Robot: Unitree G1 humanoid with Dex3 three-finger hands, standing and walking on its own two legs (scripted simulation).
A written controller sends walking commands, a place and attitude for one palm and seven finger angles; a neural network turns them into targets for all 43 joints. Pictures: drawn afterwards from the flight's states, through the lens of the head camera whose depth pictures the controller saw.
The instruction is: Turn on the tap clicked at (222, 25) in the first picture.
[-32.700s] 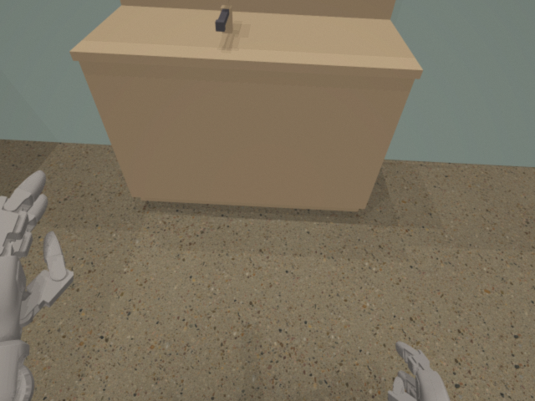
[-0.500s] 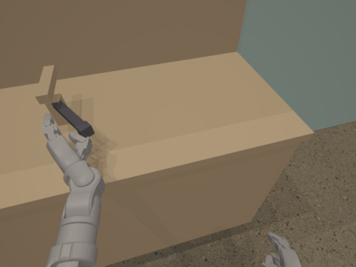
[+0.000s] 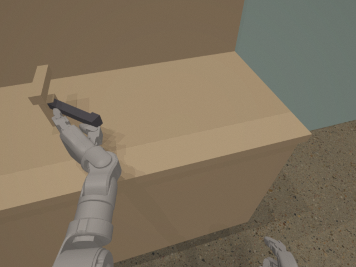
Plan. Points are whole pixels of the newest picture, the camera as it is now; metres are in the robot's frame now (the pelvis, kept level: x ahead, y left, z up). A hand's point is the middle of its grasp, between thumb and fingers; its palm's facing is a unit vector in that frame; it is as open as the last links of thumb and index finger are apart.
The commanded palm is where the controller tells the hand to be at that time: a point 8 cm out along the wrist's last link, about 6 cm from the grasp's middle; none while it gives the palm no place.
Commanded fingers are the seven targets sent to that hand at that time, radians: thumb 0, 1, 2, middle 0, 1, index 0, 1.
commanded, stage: push the lever round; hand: left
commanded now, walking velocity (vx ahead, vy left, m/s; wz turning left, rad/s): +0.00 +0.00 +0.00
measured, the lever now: (93, 121) +0.41 +0.24 +0.11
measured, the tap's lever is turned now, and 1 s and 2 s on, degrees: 46 72 77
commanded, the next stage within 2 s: lift the hand up off the lever in 0.90 s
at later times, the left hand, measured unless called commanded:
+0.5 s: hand (109, 119) +0.43 +0.20 +0.10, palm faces +0.83 -0.54 -0.11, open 7.6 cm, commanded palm +0.38 +0.22 +0.10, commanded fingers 0.00 0.90 0.90 -0.15 -0.15 -0.15 -0.15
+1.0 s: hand (111, 111) +0.45 +0.21 +0.10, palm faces +0.83 -0.54 -0.10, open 7.8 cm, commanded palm +0.41 +0.22 +0.10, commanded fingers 0.00 0.90 0.90 -0.15 -0.15 -0.15 -0.15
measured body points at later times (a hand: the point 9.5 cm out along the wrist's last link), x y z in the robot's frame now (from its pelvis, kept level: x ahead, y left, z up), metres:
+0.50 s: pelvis +0.00 -0.01 +0.00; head +0.03 -0.02 +0.44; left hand +0.38 +0.23 +0.11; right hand +0.13 -0.25 -0.13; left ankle +0.00 +0.14 -0.73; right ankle +0.02 -0.11 -0.73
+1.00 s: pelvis +0.00 -0.01 -0.01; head +0.04 -0.01 +0.44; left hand +0.41 +0.23 +0.11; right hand +0.07 -0.26 -0.14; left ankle +0.00 +0.14 -0.73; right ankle +0.02 -0.11 -0.73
